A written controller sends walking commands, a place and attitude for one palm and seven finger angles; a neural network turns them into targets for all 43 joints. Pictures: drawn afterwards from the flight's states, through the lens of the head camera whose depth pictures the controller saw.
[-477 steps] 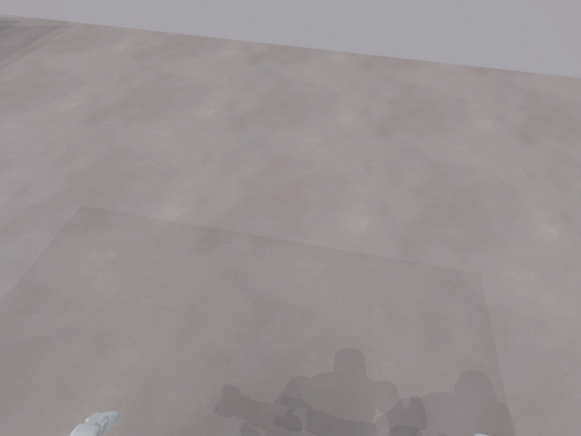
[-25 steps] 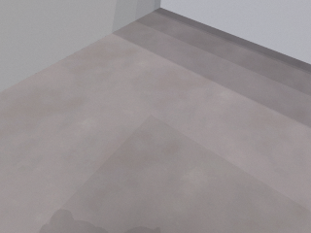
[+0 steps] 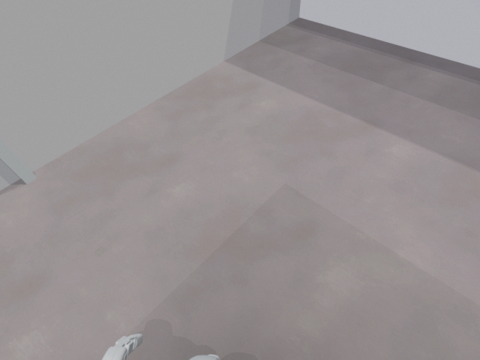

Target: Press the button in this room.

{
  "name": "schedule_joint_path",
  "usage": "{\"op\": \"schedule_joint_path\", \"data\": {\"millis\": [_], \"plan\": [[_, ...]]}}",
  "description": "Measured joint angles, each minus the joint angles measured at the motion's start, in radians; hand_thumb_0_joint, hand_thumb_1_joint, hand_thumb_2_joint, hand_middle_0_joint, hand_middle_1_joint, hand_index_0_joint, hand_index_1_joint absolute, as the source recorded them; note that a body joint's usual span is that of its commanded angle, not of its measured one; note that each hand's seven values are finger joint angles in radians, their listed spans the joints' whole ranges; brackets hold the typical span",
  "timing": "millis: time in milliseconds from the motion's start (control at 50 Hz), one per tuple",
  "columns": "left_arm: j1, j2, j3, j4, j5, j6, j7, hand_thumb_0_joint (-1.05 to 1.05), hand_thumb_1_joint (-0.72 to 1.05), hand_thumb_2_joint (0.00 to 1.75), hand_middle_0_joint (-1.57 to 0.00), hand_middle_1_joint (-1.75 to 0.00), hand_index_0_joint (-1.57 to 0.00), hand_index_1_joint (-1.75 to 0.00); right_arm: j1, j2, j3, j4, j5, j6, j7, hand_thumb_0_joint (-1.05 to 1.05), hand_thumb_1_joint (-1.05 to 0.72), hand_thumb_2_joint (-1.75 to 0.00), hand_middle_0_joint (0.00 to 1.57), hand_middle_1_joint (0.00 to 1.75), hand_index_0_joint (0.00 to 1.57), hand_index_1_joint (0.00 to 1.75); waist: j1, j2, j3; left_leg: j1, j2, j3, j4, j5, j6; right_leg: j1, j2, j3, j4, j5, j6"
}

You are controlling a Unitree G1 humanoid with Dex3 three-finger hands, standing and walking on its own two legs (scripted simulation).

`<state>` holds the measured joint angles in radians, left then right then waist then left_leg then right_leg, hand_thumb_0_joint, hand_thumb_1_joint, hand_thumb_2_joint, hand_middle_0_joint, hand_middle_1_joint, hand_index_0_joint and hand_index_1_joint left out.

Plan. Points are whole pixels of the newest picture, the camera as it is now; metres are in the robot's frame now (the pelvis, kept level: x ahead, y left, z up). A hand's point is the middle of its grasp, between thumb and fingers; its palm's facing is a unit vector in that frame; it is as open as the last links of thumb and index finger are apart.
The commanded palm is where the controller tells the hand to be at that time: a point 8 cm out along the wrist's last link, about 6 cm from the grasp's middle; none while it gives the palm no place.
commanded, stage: turn or walk to find it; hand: left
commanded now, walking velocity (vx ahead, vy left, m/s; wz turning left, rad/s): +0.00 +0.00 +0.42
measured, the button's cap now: out of the picture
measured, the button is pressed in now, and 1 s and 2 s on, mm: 0 0 0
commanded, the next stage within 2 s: stand and wait in 0.98 s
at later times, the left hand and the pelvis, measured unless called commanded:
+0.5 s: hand out of the picture -0.07 +0.24 -0.19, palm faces +0.29 -0.93 -0.23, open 7.4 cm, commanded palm none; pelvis -0.04 +0.03 +0.00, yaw +14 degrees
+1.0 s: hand out of the picture -0.02 +0.20 -0.13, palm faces +0.41 -0.87 -0.28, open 7.4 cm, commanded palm none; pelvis -0.05 -0.02 +0.00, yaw +26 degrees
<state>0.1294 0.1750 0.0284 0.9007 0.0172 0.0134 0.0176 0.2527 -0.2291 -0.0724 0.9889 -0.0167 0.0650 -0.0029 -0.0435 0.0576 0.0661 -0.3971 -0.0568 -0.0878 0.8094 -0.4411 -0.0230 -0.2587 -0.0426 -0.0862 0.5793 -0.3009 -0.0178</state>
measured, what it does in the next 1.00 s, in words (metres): steps on the spot, turning left: left foot, then right foot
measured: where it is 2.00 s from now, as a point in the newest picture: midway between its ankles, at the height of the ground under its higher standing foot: outside the picture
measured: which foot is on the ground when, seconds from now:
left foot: up 0.00-0.40, down 0.42-0.92, up 0.94-1.00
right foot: down 0.00-0.42, up 0.44-0.90, down 0.92-1.00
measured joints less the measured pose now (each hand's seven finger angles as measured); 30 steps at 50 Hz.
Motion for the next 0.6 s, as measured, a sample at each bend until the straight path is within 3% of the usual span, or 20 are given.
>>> {"op": "schedule_joint_path", "data": {"millis": [80,180,360,420,460,500,600], "plan": [[0.035,-0.019,-0.004,0.009,-0.001,0.006,0.003,0.00,0.90,0.90,-0.21,-0.30,-0.20,-0.30,0.008,-0.023,-0.016,0.012,-0.006,0.016,0.011,0.01,-0.91,-0.90,0.20,0.30,0.20,0.30,0.003,-0.002,-0.004,-0.089,0.026,0.040,0.305,0.033,-0.015,0.036,-0.024,-0.037,-0.052,0.021,-0.014],[0.069,-0.025,-0.004,0.030,0.002,0.005,0.004,0.00,0.90,0.90,-0.21,-0.30,-0.20,-0.30,0.014,-0.033,-0.020,0.021,-0.007,0.019,0.015,0.00,-0.91,-0.90,0.20,0.30,0.20,0.30,0.006,-0.009,-0.006,-0.086,0.080,0.046,0.364,0.092,-0.043,0.051,-0.043,-0.091,-0.083,0.038,-0.015],[0.107,0.017,0.013,0.057,0.015,0.005,0.000,0.00,0.90,0.90,-0.21,-0.30,-0.20,-0.30,-0.054,-0.015,0.004,0.018,0.005,0.011,0.011,0.01,-0.92,-0.90,0.20,0.30,0.20,0.30,0.056,-0.062,0.015,0.065,0.107,0.120,0.016,-0.015,-0.043,0.012,-0.096,-0.167,-0.037,0.030,0.009],[0.123,0.042,0.022,0.068,0.010,0.013,-0.001,0.00,0.90,0.90,-0.21,-0.30,-0.20,-0.30,-0.080,-0.010,0.014,-0.007,0.009,-0.014,0.012,0.01,-0.91,-0.90,0.20,0.30,0.20,0.30,0.064,-0.076,0.013,0.151,0.099,0.150,-0.204,0.100,-0.026,-0.022,-0.120,-0.191,0.033,0.004,0.034],[0.125,0.068,0.030,0.081,0.002,0.034,0.000,0.00,0.90,0.90,-0.21,-0.30,-0.20,-0.30,-0.100,0.009,0.017,-0.017,0.005,-0.031,0.010,0.00,-0.91,-0.90,0.20,0.30,0.20,0.30,0.068,-0.112,0.017,0.146,0.074,0.156,-0.202,0.114,0.013,-0.074,-0.130,-0.130,0.152,-0.097,0.058],[0.128,0.084,0.036,0.093,0.003,0.058,0.003,0.00,0.90,0.90,-0.21,-0.30,-0.20,-0.30,-0.108,0.025,0.028,-0.027,0.001,-0.038,0.009,0.00,-0.91,-0.90,0.20,0.30,0.20,0.30,0.075,-0.124,0.012,0.151,0.069,0.154,-0.203,0.099,0.042,-0.127,-0.100,-0.061,0.297,-0.187,0.069],[0.104,0.088,0.038,0.099,0.002,0.061,-0.008,0.00,0.91,0.90,-0.20,-0.30,-0.20,-0.30,-0.104,0.042,0.044,-0.034,-0.001,-0.045,-0.007,0.00,-0.91,-0.90,0.20,0.30,0.20,0.30,0.067,-0.101,-0.005,0.183,0.059,0.116,-0.302,0.159,0.058,-0.198,-0.058,0.017,0.489,-0.125,0.090]]}}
